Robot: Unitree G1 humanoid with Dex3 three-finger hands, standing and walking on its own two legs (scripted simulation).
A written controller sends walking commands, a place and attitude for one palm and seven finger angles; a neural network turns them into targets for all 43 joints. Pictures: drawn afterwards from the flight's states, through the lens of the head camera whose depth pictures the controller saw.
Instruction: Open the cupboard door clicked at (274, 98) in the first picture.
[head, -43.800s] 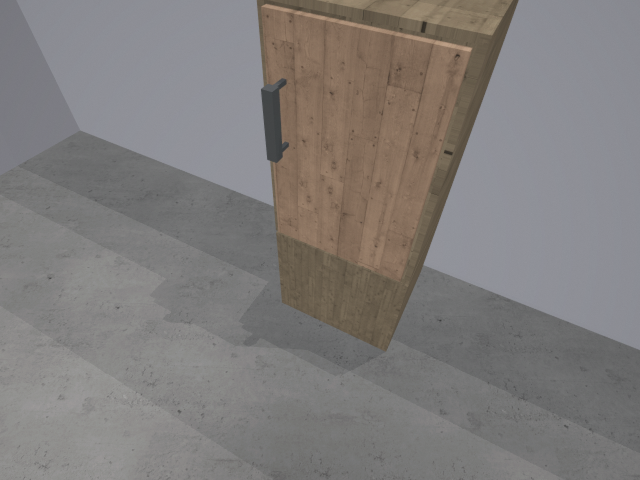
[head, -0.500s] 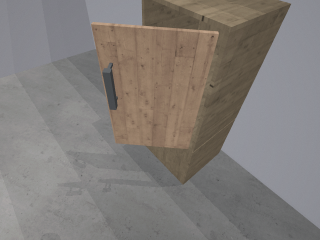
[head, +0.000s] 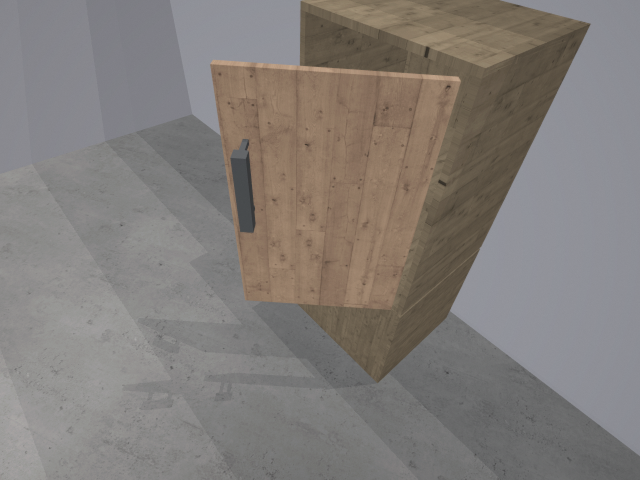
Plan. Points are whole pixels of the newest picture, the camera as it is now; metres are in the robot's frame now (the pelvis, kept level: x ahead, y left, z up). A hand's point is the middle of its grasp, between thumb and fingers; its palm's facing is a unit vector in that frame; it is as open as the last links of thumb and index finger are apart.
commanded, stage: look again from close up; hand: left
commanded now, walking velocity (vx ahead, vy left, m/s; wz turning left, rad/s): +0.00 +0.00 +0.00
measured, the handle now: (246, 186) +0.59 +0.17 +0.05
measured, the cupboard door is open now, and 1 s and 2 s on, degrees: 45 45 45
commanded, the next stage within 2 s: shuffle to correct the standing spot in 0.14 s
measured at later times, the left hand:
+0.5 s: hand out of the picture -0.02 +0.18 -0.18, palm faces -0.01 -0.98 -0.18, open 7.4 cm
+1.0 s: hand out of the picture +0.06 +0.17 -0.17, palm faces -0.02 -0.98 -0.20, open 7.3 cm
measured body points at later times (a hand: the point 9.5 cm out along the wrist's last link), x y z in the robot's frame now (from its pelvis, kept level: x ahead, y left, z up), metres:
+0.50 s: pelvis +0.01 +0.01 +0.00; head +0.01 +0.02 +0.45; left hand -0.02 +0.24 -0.16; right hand +0.04 -0.23 -0.15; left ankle +0.03 +0.08 -0.74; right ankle +0.02 -0.14 -0.73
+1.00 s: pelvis +0.05 -0.01 +0.00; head +0.06 +0.00 +0.45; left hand +0.07 +0.22 -0.16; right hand +0.05 -0.23 -0.15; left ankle +0.03 +0.08 -0.74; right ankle +0.02 -0.14 -0.74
